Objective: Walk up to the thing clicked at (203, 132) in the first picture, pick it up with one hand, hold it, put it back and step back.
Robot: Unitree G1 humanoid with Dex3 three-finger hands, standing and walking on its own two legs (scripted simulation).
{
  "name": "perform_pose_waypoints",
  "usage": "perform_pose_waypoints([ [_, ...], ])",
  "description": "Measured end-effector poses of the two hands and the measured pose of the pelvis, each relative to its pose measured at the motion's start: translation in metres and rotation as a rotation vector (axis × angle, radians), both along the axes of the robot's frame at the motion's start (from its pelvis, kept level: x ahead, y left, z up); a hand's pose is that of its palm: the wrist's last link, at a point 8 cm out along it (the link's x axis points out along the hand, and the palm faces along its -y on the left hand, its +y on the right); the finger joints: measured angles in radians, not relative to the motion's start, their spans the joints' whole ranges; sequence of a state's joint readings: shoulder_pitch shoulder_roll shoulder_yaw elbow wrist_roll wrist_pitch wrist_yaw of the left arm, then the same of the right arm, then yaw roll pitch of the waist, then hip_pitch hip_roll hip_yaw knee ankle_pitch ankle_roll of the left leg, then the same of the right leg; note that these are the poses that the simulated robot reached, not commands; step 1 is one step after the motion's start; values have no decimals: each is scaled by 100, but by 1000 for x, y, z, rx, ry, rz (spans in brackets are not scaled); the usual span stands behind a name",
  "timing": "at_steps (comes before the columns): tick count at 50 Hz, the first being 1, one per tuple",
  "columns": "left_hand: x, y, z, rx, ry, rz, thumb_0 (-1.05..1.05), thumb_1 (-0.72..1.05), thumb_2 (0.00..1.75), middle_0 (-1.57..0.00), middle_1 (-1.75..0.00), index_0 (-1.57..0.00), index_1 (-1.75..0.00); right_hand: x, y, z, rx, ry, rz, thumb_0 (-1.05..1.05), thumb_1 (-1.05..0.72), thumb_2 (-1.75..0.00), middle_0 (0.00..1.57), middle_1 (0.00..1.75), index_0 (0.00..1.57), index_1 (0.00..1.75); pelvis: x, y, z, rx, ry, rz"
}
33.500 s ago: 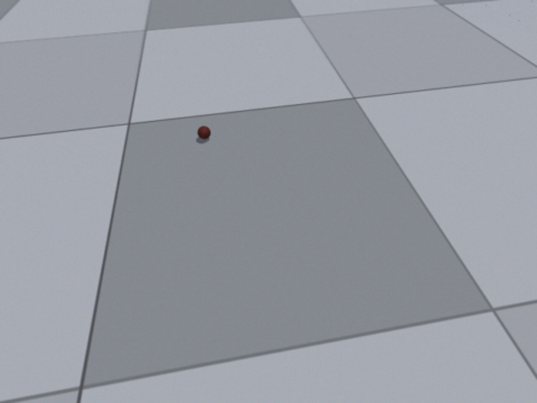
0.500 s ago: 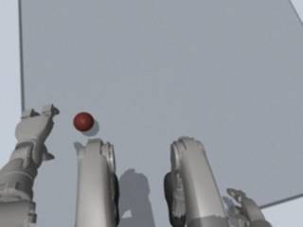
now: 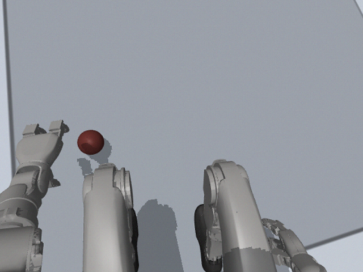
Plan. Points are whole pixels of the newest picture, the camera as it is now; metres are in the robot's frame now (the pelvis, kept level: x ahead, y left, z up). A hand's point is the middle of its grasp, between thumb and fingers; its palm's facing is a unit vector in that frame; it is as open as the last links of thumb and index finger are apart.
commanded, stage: rise first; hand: left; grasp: from above
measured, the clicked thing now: (91, 142) +0.43 +0.27 -0.31
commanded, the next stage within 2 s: approach in 0.50 s
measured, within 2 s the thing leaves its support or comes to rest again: neither
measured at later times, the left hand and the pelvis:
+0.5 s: hand (58, 158) +0.36 +0.31 -0.19, palm faces -0.46 -0.10 -0.88, open 13.8 cm; pelvis +0.00 +0.00 -0.01, yaw +0 degrees
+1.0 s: hand (87, 128) +0.44 +0.25 -0.19, palm faces -0.38 -0.05 -0.92, open 14.1 cm; pelvis +0.01 +0.00 -0.02, yaw -1 degrees
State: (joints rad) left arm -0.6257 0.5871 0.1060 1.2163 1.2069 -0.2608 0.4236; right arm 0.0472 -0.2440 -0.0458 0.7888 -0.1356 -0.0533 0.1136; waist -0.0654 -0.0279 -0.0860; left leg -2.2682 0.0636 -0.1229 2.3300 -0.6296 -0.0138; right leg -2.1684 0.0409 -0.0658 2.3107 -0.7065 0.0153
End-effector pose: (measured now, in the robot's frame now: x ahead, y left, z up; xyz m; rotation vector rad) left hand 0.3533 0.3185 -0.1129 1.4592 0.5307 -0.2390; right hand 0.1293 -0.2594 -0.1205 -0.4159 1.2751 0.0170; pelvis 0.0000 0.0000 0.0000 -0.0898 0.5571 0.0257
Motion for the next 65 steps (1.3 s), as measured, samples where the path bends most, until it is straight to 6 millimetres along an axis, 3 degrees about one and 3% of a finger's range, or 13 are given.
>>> perform_pose_waypoints([
  [14, 7, -3, -14, 8, -8, -13, 0, -50, 98, -11, -96, -11, -97, -10, -5, -6, -17, 36, -11, 0, -90, -90, 20, 30, 20, 30, 3, 0, -8, -1, 3, -7],
  [36, 17, -12, -29, 14, 8, -31, 0, -48, 96, -13, -96, -12, -97, -10, -4, -16, -7, 42, 8, 0, -90, -89, 20, 30, 20, 30, 6, -1, -17, 4, 6, -9],
  [42, 39, -34, -31, 13, -30, -90, 0, -51, 98, -10, -100, -10, -101, -17, -6, -16, -20, 55, 11, 0, -90, -89, 20, 30, 20, 30, 6, -1, -20, 5, 9, -11],
  [48, 77, -68, -26, 13, -88, -121, 0, -53, 99, -9, -103, -9, -103, -34, -10, -10, -29, 67, -16, 0, -90, -89, 20, 30, 20, 30, 7, -2, -20, -1, 14, -18],
  [54, 101, -76, -16, 41, -76, -43, 0, -53, 100, -8, -104, -9, -104, -61, -12, -5, -16, 106, -66, 0, -91, -89, 20, 30, 20, 30, 6, -2, -17, -3, 21, -28],
  [59, 92, -72, -21, 29, 1, -9, 0, -53, 99, -8, -105, -9, -104, -80, -9, -5, 8, 144, -106, 0, -91, -89, 20, 30, 20, 30, 6, -2, -15, -2, 16, -31],
  [65, 56, -45, -33, 10, 70, 18, 0, -52, 98, -8, -104, -9, -104, -84, -4, -9, 31, 176, -92, 0, -90, -89, 20, 30, 20, 30, 4, -3, -15, 1, 2, -27],
])
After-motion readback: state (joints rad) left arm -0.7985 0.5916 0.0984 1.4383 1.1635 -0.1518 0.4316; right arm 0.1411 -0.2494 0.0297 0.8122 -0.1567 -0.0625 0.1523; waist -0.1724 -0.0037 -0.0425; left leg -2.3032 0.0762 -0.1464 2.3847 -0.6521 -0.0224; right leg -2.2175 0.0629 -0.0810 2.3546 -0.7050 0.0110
